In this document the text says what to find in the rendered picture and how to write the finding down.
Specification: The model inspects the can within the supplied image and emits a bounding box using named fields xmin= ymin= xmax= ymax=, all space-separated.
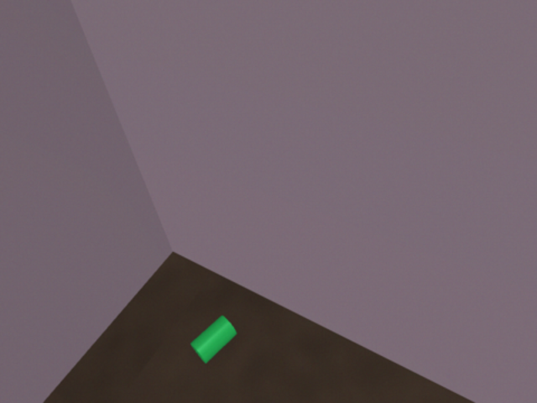
xmin=190 ymin=316 xmax=237 ymax=363

